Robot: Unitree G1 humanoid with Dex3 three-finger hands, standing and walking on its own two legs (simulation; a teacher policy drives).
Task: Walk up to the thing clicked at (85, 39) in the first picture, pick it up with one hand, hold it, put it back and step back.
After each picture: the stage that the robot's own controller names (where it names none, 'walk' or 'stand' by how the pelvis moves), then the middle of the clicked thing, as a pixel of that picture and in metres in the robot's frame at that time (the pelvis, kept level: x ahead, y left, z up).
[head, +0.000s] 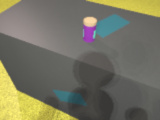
stand; (89, 30) +0.71 -0.01 +0.00
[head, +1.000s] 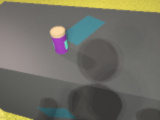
walk; (59, 40) +0.59 +0.16 +0.01
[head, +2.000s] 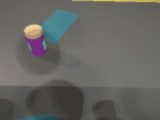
stand; (36, 41) +0.52 +0.22 +0.03
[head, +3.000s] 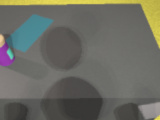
stand; (1, 50) +0.47 +0.35 +0.03
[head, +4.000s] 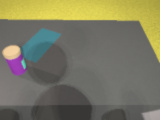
stand; (15, 60) +0.48 +0.30 +0.00
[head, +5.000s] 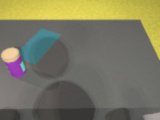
stand; (14, 63) +0.47 +0.30 +0.00
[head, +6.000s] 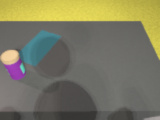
stand; (14, 65) +0.46 +0.31 +0.00
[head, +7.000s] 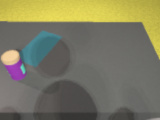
stand; (14, 65) +0.45 +0.30 +0.00
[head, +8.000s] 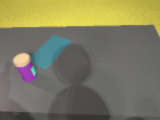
rise first; (25, 68) +0.46 +0.30 +0.00
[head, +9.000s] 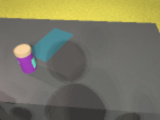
go down; (26, 59) +0.48 +0.29 +0.01
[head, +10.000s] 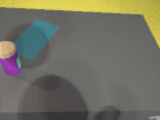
go down; (9, 59) +0.44 +0.27 +0.03
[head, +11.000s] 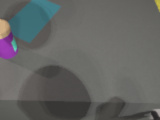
close in; (3, 40) +0.46 +0.27 +0.05
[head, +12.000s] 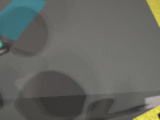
close; out of the picture +0.47 +0.29 +0.07
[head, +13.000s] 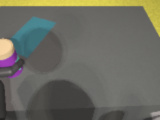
lift; (7, 59) +0.40 +0.25 +0.10
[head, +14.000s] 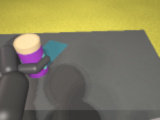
lift; (32, 56) +0.33 +0.16 +0.21
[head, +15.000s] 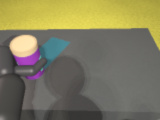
hold; (29, 58) +0.33 +0.18 +0.20
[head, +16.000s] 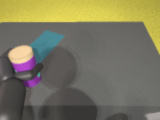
hold; (26, 67) +0.35 +0.20 +0.13
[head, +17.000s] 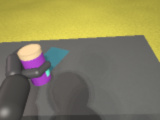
crouch; (35, 65) +0.34 +0.17 +0.18
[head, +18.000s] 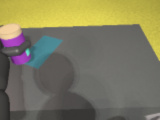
crouch; (15, 44) +0.42 +0.22 +0.18
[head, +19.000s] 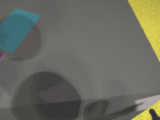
lower; out of the picture +0.47 +0.29 +0.07
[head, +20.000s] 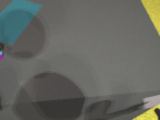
lower; out of the picture +0.46 +0.28 +0.07
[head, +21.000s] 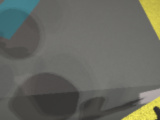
lower; out of the picture +0.47 +0.29 +0.07
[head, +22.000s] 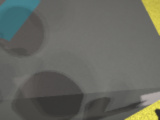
lower; out of the picture +0.47 +0.29 +0.07
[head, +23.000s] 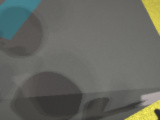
loosen; out of the picture +0.47 +0.30 +0.07
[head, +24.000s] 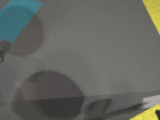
withdraw; out of the picture +0.46 +0.29 +0.07
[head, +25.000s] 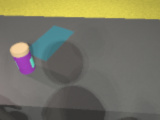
sink last; (23, 59) +0.45 +0.29 +0.04
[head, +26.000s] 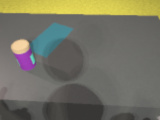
stand; (24, 55) +0.47 +0.29 +0.03
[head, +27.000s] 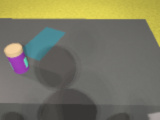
stand; (17, 59) +0.48 +0.29 +0.03
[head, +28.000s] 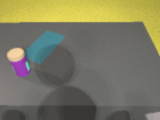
stand; (19, 62) +0.49 +0.30 +0.00
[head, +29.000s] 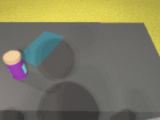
stand; (16, 65) +0.46 +0.30 +0.00
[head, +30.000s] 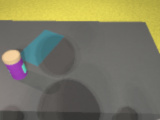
stand; (15, 65) +0.46 +0.30 +0.00
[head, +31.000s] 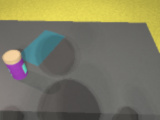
stand; (16, 65) +0.46 +0.30 +0.00
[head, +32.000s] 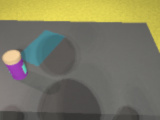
walk; (16, 65) +0.45 +0.30 +0.00
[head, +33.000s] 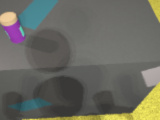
walk; (13, 28) +0.59 +0.31 +0.03
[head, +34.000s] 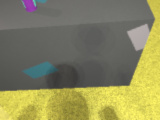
walk; out of the picture +0.86 +0.34 +0.01
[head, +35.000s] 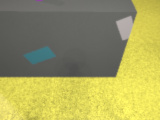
stand; out of the picture +1.10 +0.33 +0.02
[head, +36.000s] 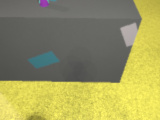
stand; out of the picture +1.08 +0.30 +0.00
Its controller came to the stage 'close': yes
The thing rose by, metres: 0.22
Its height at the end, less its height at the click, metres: +0.00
